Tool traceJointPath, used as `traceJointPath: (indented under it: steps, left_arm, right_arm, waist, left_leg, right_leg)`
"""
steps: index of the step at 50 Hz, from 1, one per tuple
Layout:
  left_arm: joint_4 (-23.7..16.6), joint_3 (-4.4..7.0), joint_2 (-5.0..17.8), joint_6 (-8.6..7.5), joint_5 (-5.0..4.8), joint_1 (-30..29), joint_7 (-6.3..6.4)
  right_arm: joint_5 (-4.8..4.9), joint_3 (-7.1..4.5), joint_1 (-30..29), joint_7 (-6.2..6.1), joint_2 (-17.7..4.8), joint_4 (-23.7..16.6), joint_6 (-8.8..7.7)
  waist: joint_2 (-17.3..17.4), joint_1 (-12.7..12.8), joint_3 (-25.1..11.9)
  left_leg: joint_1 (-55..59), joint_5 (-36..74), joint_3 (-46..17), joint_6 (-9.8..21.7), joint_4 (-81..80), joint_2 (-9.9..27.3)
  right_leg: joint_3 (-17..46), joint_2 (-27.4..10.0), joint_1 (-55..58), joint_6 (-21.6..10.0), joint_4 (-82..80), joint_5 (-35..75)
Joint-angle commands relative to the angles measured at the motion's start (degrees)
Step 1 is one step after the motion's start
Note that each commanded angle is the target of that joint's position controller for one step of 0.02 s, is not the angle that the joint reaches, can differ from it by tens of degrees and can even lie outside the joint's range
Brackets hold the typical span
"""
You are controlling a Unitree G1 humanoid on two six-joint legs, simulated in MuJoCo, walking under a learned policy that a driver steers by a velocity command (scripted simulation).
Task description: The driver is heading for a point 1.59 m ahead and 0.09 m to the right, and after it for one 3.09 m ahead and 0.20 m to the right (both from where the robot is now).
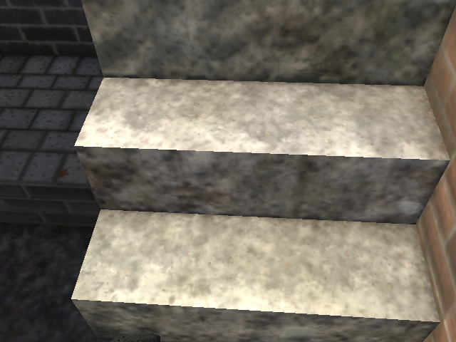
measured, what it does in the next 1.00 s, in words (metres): stands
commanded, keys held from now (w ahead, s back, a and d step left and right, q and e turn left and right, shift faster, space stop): w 0.98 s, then no key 0.02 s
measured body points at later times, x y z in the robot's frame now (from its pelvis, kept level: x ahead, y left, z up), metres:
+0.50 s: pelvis +0.00 +0.00 +0.00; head +0.02 -0.01 +0.45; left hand +0.20 +0.18 -0.08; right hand +0.19 -0.20 -0.10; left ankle -0.02 +0.14 -0.75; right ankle -0.01 -0.08 -0.75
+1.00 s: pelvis +0.00 +0.00 +0.00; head +0.02 -0.01 +0.45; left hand +0.20 +0.18 -0.08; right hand +0.19 -0.20 -0.10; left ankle -0.02 +0.14 -0.75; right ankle -0.01 -0.08 -0.75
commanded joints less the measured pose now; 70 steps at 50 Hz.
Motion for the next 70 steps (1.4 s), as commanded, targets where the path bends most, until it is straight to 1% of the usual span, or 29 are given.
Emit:
traceJointPath:
  steps: [1, 48, 49, 50, 52, 53, 54, 58, 64, 70]
  left_arm:
    - [-5.2, 0.75, 3.0, -1.01, 0.06, -3.3, 0.11]
    - [-5.5, 0.7, 2.8, -0.99, 0.01, -3.7, 0.06]
    - [-5.4, 0.94, 3.1, -0.94, 0.0, -3.6, 0.26]
    - [-5.2, 0.73, 2.9, -0.92, 0.05, -3.3, 0.14]
    - [-4.5, 1.0, 3.1, -0.83, -0.01, -2.1, 0.15]
    - [-4.0, 1.3, 3.1, -0.88, -0.26, -0.8, 0.04]
    - [-3.7, 1.41, 3.2, -0.83, -0.23, -0.6, -0.01]
    - [-3.0, 1.79, 3.1, -0.49, -0.19, 0.0, -0.08]
    - [-1.8, 2.34, 3.0, -0.15, -0.32, 1.6, -0.07]
    - [-0.4, 2.74, 3.0, 0.28, -0.28, 3.5, -0.01]
  right_arm:
    - [0.09, -0.71, -3.7, -0.12, -3.1, -4.9, -0.97]
    - [0.07, -0.67, -3.6, -0.18, -3.1, -5.2, -0.94]
    - [0.08, -0.76, -4.0, -0.25, -3.1, -5.6, -1.04]
    - [0.03, -0.71, -3.2, -0.19, -3.1, -5.1, -0.97]
    - [-0.14, -0.92, -2.0, -0.13, -3.4, -4.8, -0.92]
    - [-0.42, -1.16, -1.1, 0.06, -3.5, -4.6, -0.85]
    - [-0.5, -1.28, -1.1, 0.15, -3.6, -4.5, -0.77]
    - [-0.49, -1.65, -0.1, 0.23, -3.7, -4.1, -0.38]
    - [-0.34, -2.11, 1.9, 0.17, -3.7, -3.0, 0.08]
    - [-0.33, -2.46, 4.2, 0.11, -3.8, -1.7, 0.61]
  waist:
    - [-1.4, -0.1, -5.8]
    - [-1.4, -0.1, -6.0]
    - [-2.0, 0.0, -6.1]
    - [-1.3, -0.3, -5.9]
    - [-1.1, -0.5, -6.3]
    - [-0.8, -0.3, -6.9]
    - [-0.9, -0.4, -6.1]
    - [-0.9, -0.7, -4.6]
    - [-0.9, -0.8, -4.1]
    - [-1.0, -0.8, -3.1]
  left_leg:
    - [0.5, 10.4, -3.8, 1.3, -1.0, 5.1]
    - [0.4, 10.0, -3.5, 1.2, -0.5, 5.1]
    - [-0.1, 9.3, -3.6, 1.2, -0.4, 5.1]
    - [0.6, 10.2, -3.5, 1.1, -0.3, 5.2]
    - [0.7, 10.8, -3.4, 1.0, 0.7, 5.2]
    - [0.9, 10.5, -3.3, 0.6, 0.5, 5.3]
    - [0.7, 10.1, -3.3, 0.5, 0.7, 5.2]
    - [0.0, 8.9, -3.3, 0.5, 1.2, 5.4]
    - [-0.5, 8.0, -3.5, 0.4, 1.8, 5.6]
    - [-0.9, 6.4, -3.4, 0.3, 1.8, 5.6]
  right_leg:
    - [7.8, -9.2, 4.0, 0.2, -2.2, 12.3]
    - [8.1, -9.0, 3.5, 0.2, -1.8, 11.8]
    - [8.1, -9.1, 3.9, 0.4, -1.9, 11.6]
    - [7.9, -9.0, 3.5, 0.2, -1.4, 13.4]
    - [7.3, -8.9, 4.0, 0.1, -0.2, 16.6]
    - [6.7, -8.8, 4.5, 0.2, -0.4, 15.3]
    - [6.6, -8.7, 4.0, 0.2, -0.4, 15.0]
    - [6.5, -8.7, 2.9, 0.2, 0.0, 14.6]
    - [6.5, -8.8, 2.9, 0.3, 0.5, 15.9]
    - [6.6, -8.8, 2.5, 0.4, 0.3, 14.3]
